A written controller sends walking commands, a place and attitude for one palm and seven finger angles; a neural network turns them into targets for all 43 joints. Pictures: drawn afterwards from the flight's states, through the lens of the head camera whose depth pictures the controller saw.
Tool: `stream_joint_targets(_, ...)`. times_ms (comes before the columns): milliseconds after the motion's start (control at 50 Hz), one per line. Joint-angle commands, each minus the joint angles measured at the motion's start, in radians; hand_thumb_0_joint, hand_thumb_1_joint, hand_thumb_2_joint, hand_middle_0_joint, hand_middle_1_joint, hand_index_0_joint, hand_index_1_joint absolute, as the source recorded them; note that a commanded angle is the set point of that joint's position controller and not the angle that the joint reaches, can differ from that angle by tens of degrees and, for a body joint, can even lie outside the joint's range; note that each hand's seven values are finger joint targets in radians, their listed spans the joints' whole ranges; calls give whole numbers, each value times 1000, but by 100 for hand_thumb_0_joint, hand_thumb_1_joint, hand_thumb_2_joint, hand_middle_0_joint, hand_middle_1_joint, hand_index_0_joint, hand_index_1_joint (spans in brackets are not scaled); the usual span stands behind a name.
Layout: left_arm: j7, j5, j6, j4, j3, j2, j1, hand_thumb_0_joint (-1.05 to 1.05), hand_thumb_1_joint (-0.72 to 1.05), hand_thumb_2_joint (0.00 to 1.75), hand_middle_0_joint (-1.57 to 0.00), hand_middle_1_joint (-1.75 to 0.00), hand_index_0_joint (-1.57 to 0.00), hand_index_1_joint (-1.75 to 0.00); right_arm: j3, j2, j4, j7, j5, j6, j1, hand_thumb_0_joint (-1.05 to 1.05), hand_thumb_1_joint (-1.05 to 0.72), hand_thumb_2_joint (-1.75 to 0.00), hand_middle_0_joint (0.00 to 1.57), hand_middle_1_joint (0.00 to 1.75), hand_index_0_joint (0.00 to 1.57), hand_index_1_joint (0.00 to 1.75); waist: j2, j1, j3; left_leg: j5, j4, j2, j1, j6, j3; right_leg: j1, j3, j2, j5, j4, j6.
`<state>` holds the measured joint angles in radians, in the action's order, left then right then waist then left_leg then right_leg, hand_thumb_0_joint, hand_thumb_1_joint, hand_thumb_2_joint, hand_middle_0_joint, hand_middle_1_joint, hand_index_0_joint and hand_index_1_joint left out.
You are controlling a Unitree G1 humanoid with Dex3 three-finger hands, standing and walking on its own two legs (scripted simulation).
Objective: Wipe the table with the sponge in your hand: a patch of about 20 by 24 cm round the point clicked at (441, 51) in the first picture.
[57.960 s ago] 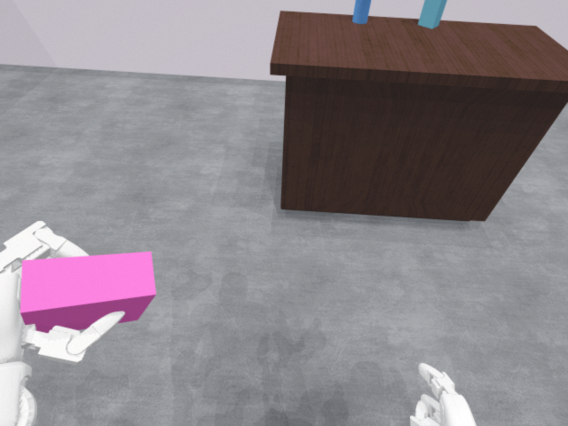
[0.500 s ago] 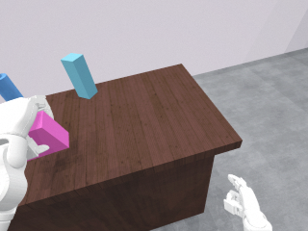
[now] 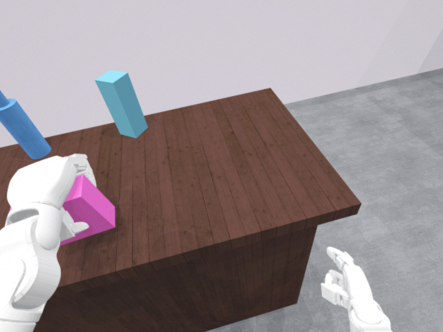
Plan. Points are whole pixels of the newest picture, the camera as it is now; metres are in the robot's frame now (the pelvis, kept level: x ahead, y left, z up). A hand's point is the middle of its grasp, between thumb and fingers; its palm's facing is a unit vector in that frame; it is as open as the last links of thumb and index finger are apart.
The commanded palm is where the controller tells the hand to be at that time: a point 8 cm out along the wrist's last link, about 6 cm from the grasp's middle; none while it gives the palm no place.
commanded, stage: move the sponge above the wiping area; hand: left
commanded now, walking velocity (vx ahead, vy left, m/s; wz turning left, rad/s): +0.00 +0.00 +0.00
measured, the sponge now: (73, 217) +0.24 +0.31 +0.11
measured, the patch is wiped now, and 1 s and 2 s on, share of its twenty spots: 0.00 0.00 0.00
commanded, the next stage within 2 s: none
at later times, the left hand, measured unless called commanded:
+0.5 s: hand (80, 210) +0.25 +0.30 +0.12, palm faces -0.05 -0.09 -0.99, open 9.1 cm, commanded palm +0.22 +0.30 +0.21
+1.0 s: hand (80, 215) +0.24 +0.30 +0.12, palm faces -0.04 -0.09 -1.00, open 9.1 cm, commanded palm +0.22 +0.31 +0.21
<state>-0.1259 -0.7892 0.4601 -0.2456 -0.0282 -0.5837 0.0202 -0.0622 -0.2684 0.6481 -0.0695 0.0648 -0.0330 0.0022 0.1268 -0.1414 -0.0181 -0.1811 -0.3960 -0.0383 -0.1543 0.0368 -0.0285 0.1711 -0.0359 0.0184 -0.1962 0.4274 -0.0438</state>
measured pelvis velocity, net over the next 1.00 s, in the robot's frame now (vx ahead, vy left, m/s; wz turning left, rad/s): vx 0.01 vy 0.00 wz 0.00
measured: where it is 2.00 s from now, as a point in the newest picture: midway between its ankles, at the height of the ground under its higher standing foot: outside the picture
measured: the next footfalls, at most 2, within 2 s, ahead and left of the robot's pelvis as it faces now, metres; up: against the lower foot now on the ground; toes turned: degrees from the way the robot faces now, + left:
none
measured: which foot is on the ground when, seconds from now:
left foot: down 0.00-1.00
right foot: down 0.00-1.00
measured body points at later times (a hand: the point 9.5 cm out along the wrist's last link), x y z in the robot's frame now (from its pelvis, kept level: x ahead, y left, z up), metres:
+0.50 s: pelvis +0.01 +0.00 +0.00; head +0.01 -0.05 +0.45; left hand +0.24 +0.30 +0.17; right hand +0.26 -0.21 -0.09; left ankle +0.03 +0.10 -0.74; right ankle +0.03 -0.09 -0.74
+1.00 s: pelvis +0.01 +0.00 +0.00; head +0.01 -0.05 +0.45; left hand +0.24 +0.30 +0.18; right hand +0.26 -0.20 -0.09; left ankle +0.03 +0.10 -0.74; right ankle +0.03 -0.09 -0.74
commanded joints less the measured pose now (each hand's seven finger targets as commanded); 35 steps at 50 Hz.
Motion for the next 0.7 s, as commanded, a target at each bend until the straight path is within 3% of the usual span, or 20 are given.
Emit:
stream_joint_targets(0, 27, -86, -52, -235, -96, -273, -301, 0, 10, 130, -120, -160, -120, -160, 31, -88, -187, -13, -16, 59, 215, 0, -90, -90, 20, 30, 20, 30, -60, 11, 237, 75, 69, 18, 47, 3, 113, -78, 105, -15, 5, -60, -27)
stream_joint_targets(20, 42, -114, -59, -270, -136, -327, -356, 0, 10, 130, -120, -160, -120, -160, 19, -81, -189, -15, -13, 70, 260, 0, -90, -90, 20, 30, 20, 30, -25, -1, 254, 71, 66, 17, 58, 6, 118, -83, 141, 1, -13, -55, -43)
stream_joint_targets(60, 72, -141, -91, -202, -168, -356, -395, 0, 10, 130, -120, -160, -120, -160, 28, -79, -163, -19, -29, 72, 194, 0, -90, -90, 20, 30, 20, 30, -41, 1, 263, 109, 62, 16, 66, 2, 114, -92, 115, -6, 2, -63, -42)
stream_joint_targets(100, 91, -129, -115, -162, -181, -352, -403, 0, 10, 130, -120, -160, -120, -160, 32, -77, -152, -18, -29, 68, 184, 0, -90, -90, 20, 30, 20, 30, -40, -3, 247, 115, 67, 13, 70, 0, 117, -91, 121, -5, 9, -82, -44)
stream_joint_targets(120, 106, -125, -115, -152, -229, -396, -414, 0, 10, 130, -120, -160, -120, -160, 26, -76, -146, -17, -24, 75, 214, 0, -90, -90, 20, 30, 20, 30, -16, -14, 238, 117, 64, 9, 74, -1, 119, -90, 161, 7, 7, -86, -61)
stream_joint_targets(140, 113, -108, -113, -127, -194, -338, -390, 0, 10, 130, -120, -160, -120, -160, 30, -74, -145, -15, -29, 73, 195, 0, -90, -90, 20, 30, 20, 30, -19, -16, 250, 158, 59, 11, 68, -3, 104, -112, 121, -5, 53, -77, -56)
stream_joint_targets(200, 112, -63, -86, -104, -178, -285, -291, 0, 10, 130, -120, -160, -120, -160, 39, -78, -140, 5, -22, 62, 199, 0, -90, -90, 20, 30, 20, 30, -9, -20, 240, 211, 55, 15, 64, -15, 98, -121, 116, -18, 124, -74, -47)
stream_joint_targets(220, 105, -59, -56, -79, -187, -286, -266, 0, 10, 130, -120, -160, -120, -160, 31, -78, -143, 8, -14, 65, 238, 0, -90, -90, 20, 30, 20, 30, -1, -25, 208, 199, 54, 12, 53, -15, 100, -100, 146, -9, 109, -77, -57)
stream_joint_targets(260, 72, -42, -20, -61, -120, -225, -232, 0, 10, 130, -120, -160, -120, -160, 38, -90, -149, 13, -10, 51, 209, 0, -90, -90, 20, 30, 20, 30, -43, -4, 194, 177, 49, 20, 28, -14, 83, -92, 113, -25, 117, -74, -38)
stream_joint_targets(320, 22, -35, 11, -68, -125, -235, -142, 0, 10, 130, -120, -160, -120, -160, 30, -94, -173, 13, 1, 43, 243, 0, -90, -90, 20, 30, 20, 30, -111, -3, 183, 164, 36, 13, 11, -2, 85, -81, 131, -14, 115, -66, -35)
stream_joint_targets(340, 5, -39, 11, -67, -107, -241, -161, 0, 10, 130, -120, -160, -120, -160, 35, -111, -177, 7, -6, 38, 211, 0, -90, -90, 20, 30, 20, 30, -131, 12, 195, 153, 30, 15, 1, 3, 79, -90, 107, -23, 126, -60, -26)
stream_joint_targets(380, -16, -59, -10, -103, -106, -264, -180, 0, 10, 130, -120, -160, -120, -160, 35, -108, -184, 4, -6, 34, 200, 0, -90, -90, 20, 30, 20, 30, -122, 20, 205, 152, 26, 10, 10, 9, 87, -86, 104, -24, 118, -55, -20)
stream_joint_targets(420, -7, -78, -61, -188, -160, -333, -255, 0, 10, 130, -120, -160, -120, -160, 27, -92, -191, -5, -3, 53, 235, 0, -90, -90, 20, 30, 20, 30, -94, 14, 244, 148, 15, 7, 57, 16, 97, -73, 139, -9, 79, -59, -30)
stream_joint_targets(440, 3, -81, -94, -194, -152, -330, -288, 0, 10, 130, -120, -160, -120, -160, 33, -95, -192, -15, -19, 61, 190, 0, -90, -90, 20, 30, 20, 30, -74, 17, 270, 164, 4, 6, 67, 20, 87, -91, 111, -20, 101, -55, -29)
stream_joint_targets(500, 50, -92, -187, -159, -222, -381, -304, 0, 10, 130, -120, -160, -120, -160, 44, -89, -158, -28, -24, 72, 135, 0, -90, -90, 20, 30, 20, 30, -47, 17, 252, 177, 7, 6, 97, 15, 103, -69, 119, -11, 92, -80, -32)
stream_joint_targets(520, 69, -95, -199, -182, -232, -390, -351, 0, 10, 130, -120, -160, -120, -160, 33, -82, -162, -29, -20, 87, 177, 0, -90, -90, 20, 30, 20, 30, -7, 11, 242, 168, 9, 5, 112, 13, 107, -58, 158, -1, 77, -90, -50)
stream_joint_targets(560, 103, -91, -217, -139, -239, -376, -342, 0, 10, 130, -120, -160, -120, -160, 46, -78, -145, -29, -26, 87, 129, 0, -90, -90, 20, 30, 20, 30, 14, 12, 239, 198, 12, 8, 104, 6, 99, -72, 127, -13, 102, -89, -45)
stream_joint_targets(600, 121, -79, -202, -75, -250, -375, -339, 0, 10, 130, -120, -160, -120, -160, 53, -87, -134, -22, -24, 77, 128, 0, -90, -90, 20, 30, 20, 30, 27, 8, 217, 193, 24, 11, 81, -4, 98, -84, 129, -18, 106, -93, -48)
stream_joint_targets(620, 128, -69, -179, -53, -278, -394, -327, 0, 10, 130, -120, -160, -120, -160, 47, -87, -135, -19, -16, 81, 170, 0, -90, -90, 20, 30, 20, 30, 36, -5, 200, 186, 25, 7, 75, -6, 99, -83, 164, -10, 97, -95, -62)
stream_joint_targets(680, 107, -42, -122, 2, -234, -345, -264, 0, 10, 130, -120, -160, -120, -160, 55, -105, -135, -7, -17, 59, 158, 0, -90, -90, 20, 30, 20, 30, -6, -4, 209, 201, 27, 10, 36, -12, 87, -116, 126, -29, 147, -80, -43)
